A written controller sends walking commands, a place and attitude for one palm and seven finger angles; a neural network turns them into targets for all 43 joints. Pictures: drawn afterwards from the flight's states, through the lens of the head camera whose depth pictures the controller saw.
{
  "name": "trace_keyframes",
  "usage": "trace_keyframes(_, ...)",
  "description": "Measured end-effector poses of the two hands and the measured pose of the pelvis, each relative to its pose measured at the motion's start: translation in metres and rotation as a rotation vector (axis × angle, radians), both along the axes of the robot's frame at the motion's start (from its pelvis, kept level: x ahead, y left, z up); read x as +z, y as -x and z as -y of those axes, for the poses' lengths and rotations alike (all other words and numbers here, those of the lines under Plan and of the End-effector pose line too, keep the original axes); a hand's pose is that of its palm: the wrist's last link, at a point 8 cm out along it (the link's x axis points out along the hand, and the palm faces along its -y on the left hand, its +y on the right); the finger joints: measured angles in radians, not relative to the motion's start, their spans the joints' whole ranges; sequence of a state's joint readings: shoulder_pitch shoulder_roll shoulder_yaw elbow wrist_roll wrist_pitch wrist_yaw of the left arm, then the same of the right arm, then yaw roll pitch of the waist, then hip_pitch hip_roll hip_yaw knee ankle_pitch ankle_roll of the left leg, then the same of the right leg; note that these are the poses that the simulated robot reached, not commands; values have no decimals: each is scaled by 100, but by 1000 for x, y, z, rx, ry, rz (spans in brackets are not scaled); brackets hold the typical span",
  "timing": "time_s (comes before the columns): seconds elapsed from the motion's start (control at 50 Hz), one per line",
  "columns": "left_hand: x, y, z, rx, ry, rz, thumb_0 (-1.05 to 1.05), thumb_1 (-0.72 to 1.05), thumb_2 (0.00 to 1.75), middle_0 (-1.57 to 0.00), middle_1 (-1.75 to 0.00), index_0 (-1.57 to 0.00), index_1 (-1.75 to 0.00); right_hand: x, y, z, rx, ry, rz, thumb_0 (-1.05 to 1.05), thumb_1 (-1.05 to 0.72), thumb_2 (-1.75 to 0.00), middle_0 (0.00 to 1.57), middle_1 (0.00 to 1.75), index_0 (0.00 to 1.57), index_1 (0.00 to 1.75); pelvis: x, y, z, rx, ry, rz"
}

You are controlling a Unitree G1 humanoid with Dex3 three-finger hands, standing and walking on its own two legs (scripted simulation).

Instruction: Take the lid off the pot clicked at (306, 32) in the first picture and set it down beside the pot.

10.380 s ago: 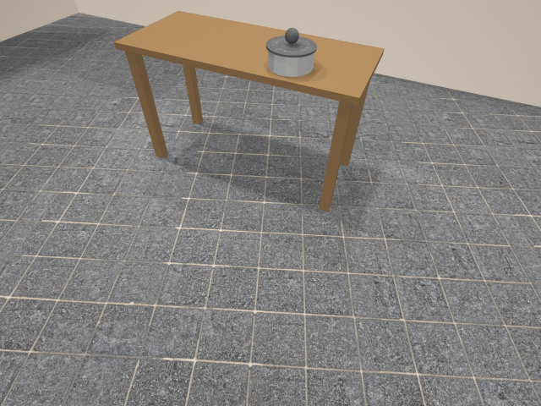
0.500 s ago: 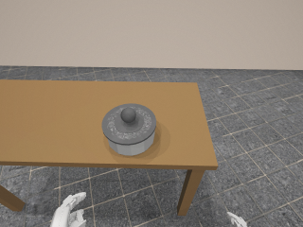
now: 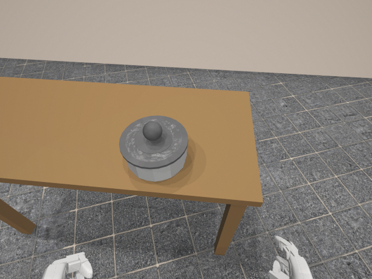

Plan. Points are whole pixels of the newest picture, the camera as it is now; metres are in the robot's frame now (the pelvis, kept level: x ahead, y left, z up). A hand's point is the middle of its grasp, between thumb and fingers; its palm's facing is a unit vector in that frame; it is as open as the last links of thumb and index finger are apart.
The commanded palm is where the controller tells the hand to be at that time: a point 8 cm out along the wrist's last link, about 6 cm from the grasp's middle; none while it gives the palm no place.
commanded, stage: raise the hand higher, near the body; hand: left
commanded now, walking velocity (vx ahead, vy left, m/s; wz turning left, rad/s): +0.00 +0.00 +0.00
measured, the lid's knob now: (152, 131) +0.48 +0.15 +0.02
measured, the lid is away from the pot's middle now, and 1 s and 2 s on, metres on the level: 0.00 0.00 0.00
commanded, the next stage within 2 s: reach forward and open the fingers in 0.78 s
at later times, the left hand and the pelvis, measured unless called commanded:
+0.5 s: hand (70, 248) +0.16 +0.24 +0.02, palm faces +0.25 -0.89 -0.38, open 3.1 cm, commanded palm +0.12 +0.28 +0.06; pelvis +0.03 +0.01 +0.01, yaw -1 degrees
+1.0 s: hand (50, 213) +0.20 +0.26 +0.10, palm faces +0.15 -0.57 -0.81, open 3.0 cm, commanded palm +0.16 +0.29 +0.14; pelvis +0.01 +0.02 +0.01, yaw -2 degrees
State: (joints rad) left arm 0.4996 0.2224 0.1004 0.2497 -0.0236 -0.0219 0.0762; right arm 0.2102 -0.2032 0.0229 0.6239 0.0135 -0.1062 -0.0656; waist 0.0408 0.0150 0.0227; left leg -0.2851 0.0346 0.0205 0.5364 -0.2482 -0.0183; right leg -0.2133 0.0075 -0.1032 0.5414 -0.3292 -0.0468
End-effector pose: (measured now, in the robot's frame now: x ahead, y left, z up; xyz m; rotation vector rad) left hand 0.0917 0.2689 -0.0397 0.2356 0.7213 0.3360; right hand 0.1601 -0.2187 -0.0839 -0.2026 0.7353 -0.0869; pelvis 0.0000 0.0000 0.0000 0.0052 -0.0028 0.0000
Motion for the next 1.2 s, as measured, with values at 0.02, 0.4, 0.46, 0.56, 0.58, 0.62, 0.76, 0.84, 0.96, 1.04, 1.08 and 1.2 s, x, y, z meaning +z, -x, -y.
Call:
trace_keyframes(0.02, 2, -2, 0, -2, -6, 3, 2, 90, 89, -124, -145, -124, -145, -3, 3, 2, -10, -2, -14, 2, -90, -90, 20, 30, 20, 30, 0, -2, 0, -2, -1, -1)
trace_keyframes(0.4, 70, -31, -11, -57, -120, 203, 2, 90, 89, -129, -150, -129, -150, 12, -38, 6, -51, 4, 88, 2, -91, -90, 20, 30, 20, 30, 5, -23, -7, -19, -4, 16)
trace_keyframes(0.46, 81, -36, -12, -66, -127, 248, 2, 90, 89, -129, -150, -129, -150, 19, -49, -2, -32, -6, 122, 2, -91, -90, 20, 30, 20, 30, 6, -25, -9, -19, -3, 23)
trace_keyframes(0.56, 102, -43, -12, -92, -144, 325, 2, 90, 89, -129, -150, -129, -150, 26, -61, -18, 6, -26, 158, 2, -91, -90, 20, 30, 20, 30, 7, -27, -14, -17, -2, 35)
trace_keyframes(0.58, 106, -44, -13, -95, -150, 339, 2, 90, 89, -129, -150, -129, -150, 27, -62, -21, 12, -30, 159, 2, -91, -90, 20, 30, 20, 30, 7, -27, -14, -16, -2, 36)
trace_keyframes(0.62, 113, -47, -16, -100, -162, 366, 2, 90, 89, -129, -150, -129, -150, 27, -62, -26, 24, -36, 155, 2, -91, -90, 20, 30, 20, 30, 8, -26, -15, -15, -2, 39)
trace_keyframes(0.76, 140, -55, -19, -126, -202, 462, 2, 90, 89, -130, -150, -129, -150, 22, -52, -37, 51, -46, 123, 2, -90, -90, 20, 30, 20, 30, 9, -23, -19, -15, 3, 50)
trace_keyframes(0.84, 157, -60, -22, -145, -234, 524, 2, 90, 89, -130, -150, -129, -150, 18, -42, -37, 46, -47, 99, 2, -90, -90, 20, 30, 20, 30, 9, -21, -21, -18, 4, 56)
trace_keyframes(0.96, 179, -71, -19, -305, -538, 473, 2, 89, 89, -129, -150, -129, -150, 11, -30, -31, 53, -36, 45, 2, -90, -90, 20, 30, 20, 30, 7, -14, -23, -24, 5, 37)
trace_keyframes(1.04, 182, -78, -16, -489, -846, 318, 2, 86, 87, -125, -148, -125, -148, 3, -25, -24, 47, -45, -17, 2, -90, -90, 20, 30, 20, 30, 6, -4, -24, -44, 4, 9)
trace_keyframes(1.08, 179, -79, -18, -572, -964, 219, 1, 82, 88, -123, -145, -122, -145, 0, -24, -21, 38, -51, -42, 2, -90, -90, 20, 30, 20, 30, 6, 0, -24, -51, 3, 0)
trace_keyframes(1.2, 179, -87, -28, -709, -1109, 56, 1, 67, 93, -118, -126, -117, -126, -4, -26, -15, 19, -62, -52, 2, -91, -90, 20, 30, 20, 30, 6, 6, -24, -28, 8, 3)
